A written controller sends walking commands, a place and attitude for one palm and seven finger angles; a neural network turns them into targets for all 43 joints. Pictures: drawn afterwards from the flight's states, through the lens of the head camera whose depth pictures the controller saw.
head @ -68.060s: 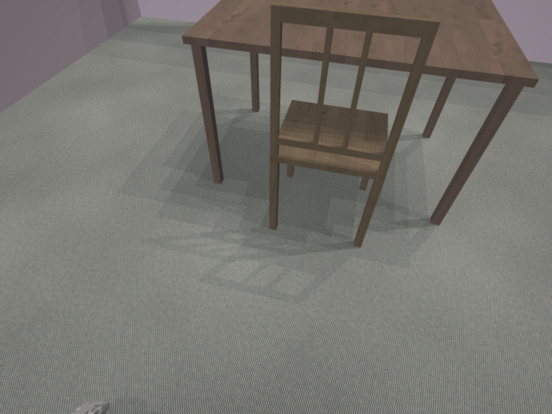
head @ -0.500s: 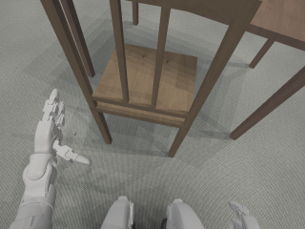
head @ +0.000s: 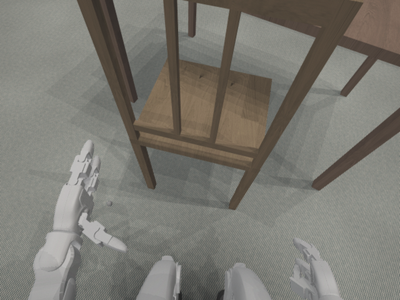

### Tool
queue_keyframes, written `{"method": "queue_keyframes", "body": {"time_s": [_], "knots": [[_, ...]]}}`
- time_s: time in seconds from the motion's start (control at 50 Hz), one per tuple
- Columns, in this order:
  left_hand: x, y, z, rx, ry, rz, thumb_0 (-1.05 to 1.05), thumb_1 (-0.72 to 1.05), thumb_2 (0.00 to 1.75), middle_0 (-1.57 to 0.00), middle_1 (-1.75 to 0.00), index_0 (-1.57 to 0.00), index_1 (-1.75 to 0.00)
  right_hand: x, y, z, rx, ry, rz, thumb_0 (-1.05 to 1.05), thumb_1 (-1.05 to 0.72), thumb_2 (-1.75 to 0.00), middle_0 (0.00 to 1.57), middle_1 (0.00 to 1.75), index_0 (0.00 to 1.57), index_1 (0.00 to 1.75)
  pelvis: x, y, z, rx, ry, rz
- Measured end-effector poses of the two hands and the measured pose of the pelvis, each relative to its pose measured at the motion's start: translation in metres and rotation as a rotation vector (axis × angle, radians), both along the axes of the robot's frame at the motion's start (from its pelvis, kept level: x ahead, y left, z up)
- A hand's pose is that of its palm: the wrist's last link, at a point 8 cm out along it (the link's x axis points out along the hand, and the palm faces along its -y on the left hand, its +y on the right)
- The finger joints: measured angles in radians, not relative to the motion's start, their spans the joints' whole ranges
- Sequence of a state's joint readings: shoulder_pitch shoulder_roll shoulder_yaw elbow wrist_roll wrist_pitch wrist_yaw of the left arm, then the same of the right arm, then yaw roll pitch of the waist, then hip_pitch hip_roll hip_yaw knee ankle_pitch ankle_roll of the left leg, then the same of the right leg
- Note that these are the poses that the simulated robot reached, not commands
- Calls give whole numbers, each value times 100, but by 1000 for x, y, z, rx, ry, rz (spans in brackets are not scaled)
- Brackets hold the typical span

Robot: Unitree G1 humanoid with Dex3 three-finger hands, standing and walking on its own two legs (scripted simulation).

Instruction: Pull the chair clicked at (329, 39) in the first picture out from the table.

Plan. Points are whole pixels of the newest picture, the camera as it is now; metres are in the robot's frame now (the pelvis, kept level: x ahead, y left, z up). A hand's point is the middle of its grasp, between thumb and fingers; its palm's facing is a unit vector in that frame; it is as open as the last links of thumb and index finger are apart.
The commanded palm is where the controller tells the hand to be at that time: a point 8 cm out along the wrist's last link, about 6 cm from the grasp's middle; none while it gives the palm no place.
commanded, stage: aim the fingers beside a spindle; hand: left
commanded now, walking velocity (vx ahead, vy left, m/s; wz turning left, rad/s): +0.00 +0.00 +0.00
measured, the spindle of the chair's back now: (175, 84) +0.55 +0.09 +0.06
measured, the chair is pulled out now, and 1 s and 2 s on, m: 0.12 0.12 0.12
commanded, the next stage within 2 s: push the fingers through the gap in 1.96 s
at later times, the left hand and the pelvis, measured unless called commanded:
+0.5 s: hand (114, 194) +0.30 +0.18 +0.02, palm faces +0.00 -1.00 -0.04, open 17.1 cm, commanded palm +0.28 +0.23 +0.02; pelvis +0.00 -0.01 +0.00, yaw +0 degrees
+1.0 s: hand (116, 190) +0.31 +0.18 +0.02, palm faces -0.01 -1.00 -0.03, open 16.9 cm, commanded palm +0.29 +0.23 +0.02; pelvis +0.00 -0.01 +0.00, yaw +0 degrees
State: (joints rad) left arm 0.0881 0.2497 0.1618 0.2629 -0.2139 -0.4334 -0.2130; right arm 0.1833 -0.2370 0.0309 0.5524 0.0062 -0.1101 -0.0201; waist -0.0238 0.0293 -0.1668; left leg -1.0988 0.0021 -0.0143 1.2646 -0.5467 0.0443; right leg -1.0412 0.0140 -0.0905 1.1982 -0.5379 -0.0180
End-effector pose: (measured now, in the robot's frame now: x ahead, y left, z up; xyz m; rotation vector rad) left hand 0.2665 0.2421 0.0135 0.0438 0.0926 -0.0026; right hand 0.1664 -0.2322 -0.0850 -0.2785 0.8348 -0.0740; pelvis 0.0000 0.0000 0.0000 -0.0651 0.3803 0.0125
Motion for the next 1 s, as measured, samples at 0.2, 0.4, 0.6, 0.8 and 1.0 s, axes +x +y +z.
{"method": "queue_keyframes", "body": {"time_s": [0.2,0.4,0.6,0.8,1.0], "knots": [[9,-8,0,-9,-44,-19,-1,-54,22,-1,-1,-1,-2,1,-7,-9,-18,-4,8,1,-90,-90,20,30,20,30,-2,-4,-8,-2,11,5],[18,-9,4,-5,-28,-1,-1,-52,25,-3,-4,-3,-5,-7,-15,-6,-8,8,-25,1,-90,-90,20,30,20,30,1,-9,-4,4,11,-7],[16,-9,6,-6,-33,-7,-1,-50,29,-5,-7,-5,-7,-12,-23,-5,-19,17,-37,1,-90,-90,20,30,20,30,3,-11,-3,6,9,-7],[18,-7,7,-9,-47,-5,-1,-50,30,-6,-8,-6,-8,-9,-21,-5,-17,3,-28,1,-90,-90,20,30,20,30,1,-11,-4,6,8,-6],[23,-10,8,-14,-52,-11,-1,-50,30,-6,-8,-6,-8,-10,-15,-5,-10,2,-21,1,-90,-90,20,30,20,30,-1,-9,-3,5,6,-5]]}}
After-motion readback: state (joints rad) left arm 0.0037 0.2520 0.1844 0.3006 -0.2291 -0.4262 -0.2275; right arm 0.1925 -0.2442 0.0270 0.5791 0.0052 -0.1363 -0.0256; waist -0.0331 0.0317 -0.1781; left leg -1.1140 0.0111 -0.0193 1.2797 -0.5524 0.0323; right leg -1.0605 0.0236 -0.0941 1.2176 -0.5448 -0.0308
